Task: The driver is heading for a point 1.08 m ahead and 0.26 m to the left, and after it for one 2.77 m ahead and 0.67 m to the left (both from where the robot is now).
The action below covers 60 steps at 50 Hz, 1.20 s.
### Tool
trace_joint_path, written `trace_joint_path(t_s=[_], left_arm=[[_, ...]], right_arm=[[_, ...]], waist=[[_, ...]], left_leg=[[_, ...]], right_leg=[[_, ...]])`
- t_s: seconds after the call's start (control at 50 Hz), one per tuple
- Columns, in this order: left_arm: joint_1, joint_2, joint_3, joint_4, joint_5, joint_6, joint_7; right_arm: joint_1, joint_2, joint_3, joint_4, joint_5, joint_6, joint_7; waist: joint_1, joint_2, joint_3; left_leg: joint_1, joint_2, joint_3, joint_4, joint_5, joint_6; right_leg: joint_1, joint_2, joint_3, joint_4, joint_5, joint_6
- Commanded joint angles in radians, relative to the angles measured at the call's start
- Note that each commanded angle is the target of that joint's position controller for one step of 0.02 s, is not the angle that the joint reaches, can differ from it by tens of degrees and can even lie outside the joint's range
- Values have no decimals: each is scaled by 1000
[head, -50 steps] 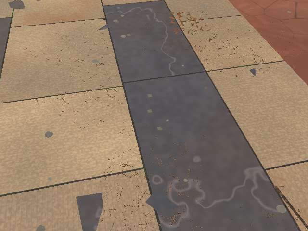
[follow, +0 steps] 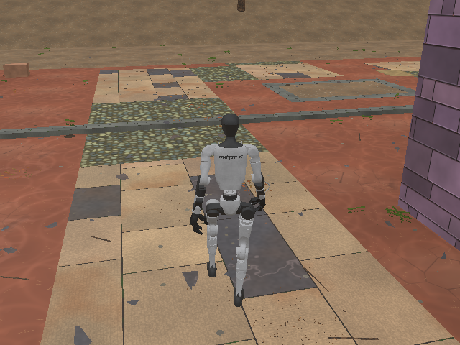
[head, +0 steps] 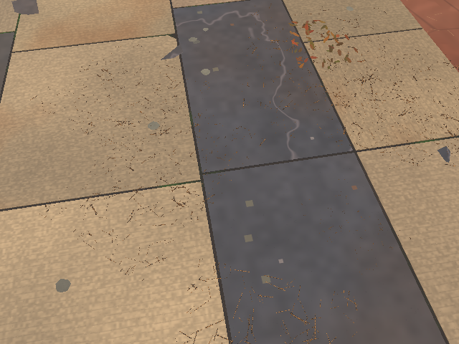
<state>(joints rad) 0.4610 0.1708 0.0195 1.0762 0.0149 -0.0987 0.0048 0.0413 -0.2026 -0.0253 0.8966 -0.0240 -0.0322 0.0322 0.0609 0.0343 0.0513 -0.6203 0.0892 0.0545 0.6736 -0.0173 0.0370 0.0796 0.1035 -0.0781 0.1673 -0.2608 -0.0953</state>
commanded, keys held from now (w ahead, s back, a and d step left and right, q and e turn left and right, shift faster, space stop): w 0.62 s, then w+q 0.38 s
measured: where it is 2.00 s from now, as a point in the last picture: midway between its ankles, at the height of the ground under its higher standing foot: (209, 173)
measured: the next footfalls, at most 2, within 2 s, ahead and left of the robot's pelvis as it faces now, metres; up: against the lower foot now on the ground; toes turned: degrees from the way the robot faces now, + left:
left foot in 0.12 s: +0.25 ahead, +0.10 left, +0.00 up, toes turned +4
right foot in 0.66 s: +0.55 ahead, -0.08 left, +0.00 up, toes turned -4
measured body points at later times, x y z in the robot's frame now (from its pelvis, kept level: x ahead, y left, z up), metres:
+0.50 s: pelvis +0.28 +0.03 +0.00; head +0.31 +0.04 +0.45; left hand +0.43 +0.26 -0.13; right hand +0.21 -0.20 -0.14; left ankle +0.21 +0.10 -0.74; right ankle +0.44 -0.12 -0.69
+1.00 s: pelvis +0.55 -0.02 +0.00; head +0.58 -0.02 +0.45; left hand +0.50 +0.22 -0.14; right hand +0.68 -0.25 -0.14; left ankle +0.65 +0.14 -0.67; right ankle +0.51 -0.08 -0.74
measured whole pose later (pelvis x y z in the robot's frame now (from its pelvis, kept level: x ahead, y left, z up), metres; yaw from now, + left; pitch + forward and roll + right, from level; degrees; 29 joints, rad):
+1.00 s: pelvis +0.55 -0.02 +0.00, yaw +8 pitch +0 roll -1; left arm 0.40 0.18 0.05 1.02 0.02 -0.11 0.01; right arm 0.18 -0.22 -0.07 0.93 -0.03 -0.01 0.04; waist 0.01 0.04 0.04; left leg -0.66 0.10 0.01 0.95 -0.06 0.06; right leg -0.01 0.04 -0.23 0.25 -0.24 -0.08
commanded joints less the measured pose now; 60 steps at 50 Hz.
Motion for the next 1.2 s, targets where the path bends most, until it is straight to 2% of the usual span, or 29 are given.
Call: trace_joint_path(t_s=[0.02,0.06,0.1,0.12,0.14,0.16,0.18,0.2,0.22,0.24,0.26,0.32,0.44,0.54,0.6,0.64,0.66,0.68,0.7,0.72,0.74,0.76,0.8,0.9,1.0,1.08,1.14,1.18,1.2], left_arm=[[80,140,22,-7,9,-2,12],[50,155,26,-9,13,0,18],[19,172,31,-11,13,5,18],[1,165,27,-23,4,5,16],[43,92,9,-63,-29,2,6],[100,107,25,-51,-31,4,1],[15,152,39,-67,-9,10,5],[-61,134,37,-89,-2,5,0],[-87,111,36,-93,-1,6,-3],[-88,102,38,-98,15,18,-8],[-66,79,34,-88,23,33,-15],[-113,71,36,-111,26,55,-28],[-381,71,25,-208,13,57,-35],[-509,78,19,-256,8,50,-32],[-493,96,27,-266,8,38,-28],[-319,123,45,-213,11,24,-15],[-142,155,61,-158,24,11,-5],[17,254,86,-137,53,3,8],[18,308,100,-140,45,14,-3],[-76,239,87,-153,13,25,-7],[-176,170,67,-170,7,21,-10],[-222,125,55,-172,10,13,-12],[-218,85,42,-152,5,0,0],[-118,116,48,-120,-1,-27,8],[-61,112,42,-104,1,-25,16],[10,137,45,-79,3,-14,29],[6,166,52,-76,8,2,40],[-18,197,62,-87,12,17,43],[-25,210,67,-96,12,26,38]], right_arm=[[-118,-56,-6,-91,2,-20,-4],[-70,-72,-14,-85,2,-29,-9],[147,-106,-35,-17,-2,-41,-25],[321,-144,-53,36,-18,-51,-35],[464,-247,-81,56,-43,-53,-45],[442,-256,-88,59,-17,-37,-31],[325,-213,-79,44,10,-31,-24],[244,-144,-61,30,14,-36,-21],[207,-97,-48,32,9,-43,-21],[209,-67,-38,49,10,-51,-25],[221,-52,-31,62,8,-58,-28],[298,-93,-38,96,12,-78,-30],[396,-97,-30,119,13,-75,-30],[483,-108,-30,151,4,-70,-41],[466,-123,-35,157,-3,-65,-51],[441,-135,-38,156,-3,-60,-52],[424,-127,-34,148,4,-58,-49],[444,-67,-16,106,31,-60,-40],[552,-22,-14,111,52,-54,-41],[460,-116,-41,114,24,-43,-46],[386,-100,-42,91,19,-47,-40],[361,-74,-40,90,17,-45,-36],[378,-49,-42,96,-6,-18,-22],[259,-29,-46,41,-6,18,-1],[75,-19,-32,-33,-1,14,14],[-38,-19,-21,-87,-7,12,19],[-9,-43,-31,-93,-11,12,17],[108,-73,-47,-64,-12,12,10],[203,-99,-61,-38,-15,6,5]], waist=[[-2,-98,56],[-41,-107,33],[-135,-107,-76],[-206,-86,-166],[-215,73,-306],[-174,165,-379],[-130,46,-223],[-113,-3,-101],[-79,-24,-32],[-51,-4,-7],[-33,5,-9],[-21,13,-1],[-78,23,46],[-120,37,55],[-90,41,47],[-13,38,-39],[60,4,-134],[90,-125,-278],[39,-268,-370],[17,-101,-250],[-13,-76,-108],[-37,-64,-46],[-78,-102,-12],[-87,-96,11],[-57,-95,51],[-25,-96,64],[-58,-125,26],[-113,-147,-44],[-150,-141,-100]], left_leg=[[-16,-44,35,-71,-26,27],[76,-79,46,-115,-107,61],[327,-139,64,-187,-136,104],[580,-77,0,-215,-98,139],[877,201,-367,-236,-196,228],[959,340,-745,-367,-175,325],[827,294,-618,-390,-240,295],[677,258,-490,-431,-222,268],[565,207,-394,-471,-169,226],[493,167,-324,-491,-106,195],[456,140,-271,-505,-66,179],[449,115,-196,-531,49,183],[512,69,-107,-560,154,157],[665,108,-98,-522,247,159],[736,139,-87,-439,423,147],[718,118,-70,-228,642,121],[606,74,-45,-27,545,103],[334,-6,-2,297,162,72],[77,-162,-18,578,-542,56],[22,-90,-116,628,-452,70],[16,-52,-117,588,-354,70],[47,-20,-114,538,-296,69],[111,4,-105,490,-253,52],[-13,19,-72,441,-123,30],[-42,1,-5,181,22,19],[-16,-30,75,14,2,52],[76,-94,120,-28,-118,107],[205,-157,137,-45,-225,156],[325,-183,123,-94,-249,182]], right_leg=[[32,-301,119,17,621,-95],[64,-314,102,102,820,-85],[52,-294,76,346,989,-59],[-94,-262,53,556,825,-43],[-401,-153,-10,911,375,-3],[-615,-10,66,1166,-253,6],[-698,-87,139,1199,-178,-7],[-708,-125,136,1154,-103,-6],[-674,-159,130,1084,-58,-5],[-629,-180,130,1028,-38,5],[-586,-186,123,999,-26,15],[-623,-196,89,935,29,41],[-710,-202,27,626,228,78],[-706,-166,0,459,240,50],[-643,-137,-5,394,140,7],[-408,-76,-23,328,97,-29],[-167,-102,7,283,140,-57],[134,-365,312,261,42,-122],[261,-579,707,138,32,-223],[130,-517,634,108,-76,-184],[-33,-478,481,63,-64,-145],[-134,-430,370,22,-1,-103],[-233,-368,217,-12,113,-51],[-204,-346,47,-33,308,-32],[-162,-315,-78,-27,446,-10],[-43,-351,-133,8,585,-10],[40,-372,-180,142,931,-4],[60,-382,-195,348,1105,-12],[22,-384,-193,517,1050,-13]])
